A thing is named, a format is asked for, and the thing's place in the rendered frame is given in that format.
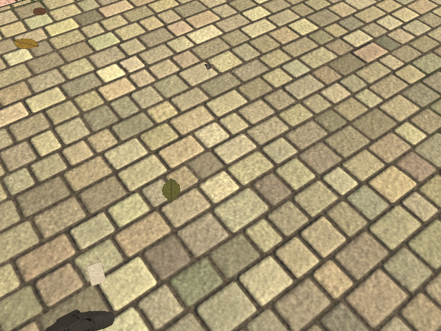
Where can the left robot hand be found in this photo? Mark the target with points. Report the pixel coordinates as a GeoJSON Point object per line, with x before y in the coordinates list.
{"type": "Point", "coordinates": [83, 321]}

